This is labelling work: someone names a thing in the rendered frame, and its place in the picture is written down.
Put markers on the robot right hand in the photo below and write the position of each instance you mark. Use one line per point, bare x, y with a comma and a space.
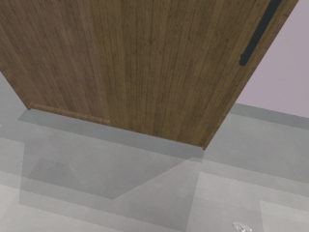
241, 227

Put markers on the wardrobe door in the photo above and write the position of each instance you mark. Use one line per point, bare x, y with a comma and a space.
170, 68
50, 48

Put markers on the handle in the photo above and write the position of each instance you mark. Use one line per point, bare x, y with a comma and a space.
262, 26

